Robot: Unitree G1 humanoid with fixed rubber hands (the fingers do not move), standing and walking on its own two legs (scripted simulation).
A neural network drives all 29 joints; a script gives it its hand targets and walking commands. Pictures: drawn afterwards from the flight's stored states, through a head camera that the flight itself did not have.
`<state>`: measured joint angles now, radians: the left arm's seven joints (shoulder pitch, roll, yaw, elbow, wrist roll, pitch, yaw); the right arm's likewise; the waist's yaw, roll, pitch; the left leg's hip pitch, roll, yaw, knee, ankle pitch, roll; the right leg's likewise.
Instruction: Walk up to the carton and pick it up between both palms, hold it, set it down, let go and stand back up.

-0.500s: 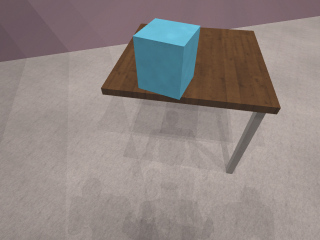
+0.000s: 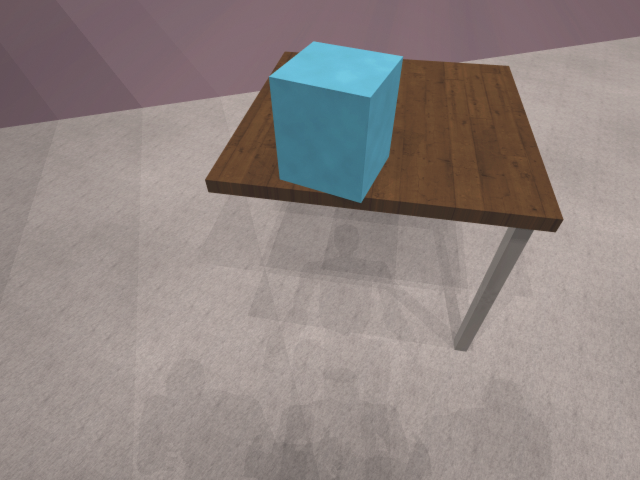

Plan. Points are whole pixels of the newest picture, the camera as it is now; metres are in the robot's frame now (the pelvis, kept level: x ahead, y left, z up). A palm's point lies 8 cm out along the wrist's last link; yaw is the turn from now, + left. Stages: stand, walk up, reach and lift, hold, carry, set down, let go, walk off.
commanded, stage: walk up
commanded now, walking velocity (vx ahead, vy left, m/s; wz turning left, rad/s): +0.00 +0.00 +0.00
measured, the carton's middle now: (337, 122) +0.85 -0.02 +0.02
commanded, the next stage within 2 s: none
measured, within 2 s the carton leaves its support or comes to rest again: neither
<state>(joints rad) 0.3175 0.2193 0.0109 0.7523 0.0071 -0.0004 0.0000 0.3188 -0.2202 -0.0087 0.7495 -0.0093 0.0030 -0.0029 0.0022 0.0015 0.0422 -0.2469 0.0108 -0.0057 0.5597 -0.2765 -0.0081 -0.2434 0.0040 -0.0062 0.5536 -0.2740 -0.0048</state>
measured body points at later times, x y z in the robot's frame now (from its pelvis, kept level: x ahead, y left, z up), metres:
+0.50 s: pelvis +0.09 +0.02 +0.00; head +0.10 +0.03 +0.45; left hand +0.20 +0.27 -0.13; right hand +0.03 -0.23 -0.13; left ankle +0.04 +0.13 -0.73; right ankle +0.19 -0.12 -0.69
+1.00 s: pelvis +0.27 +0.04 -0.01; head +0.27 +0.04 +0.44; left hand +0.36 +0.30 -0.13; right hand +0.31 -0.24 -0.13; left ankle +0.40 +0.18 -0.72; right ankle +0.24 -0.12 -0.73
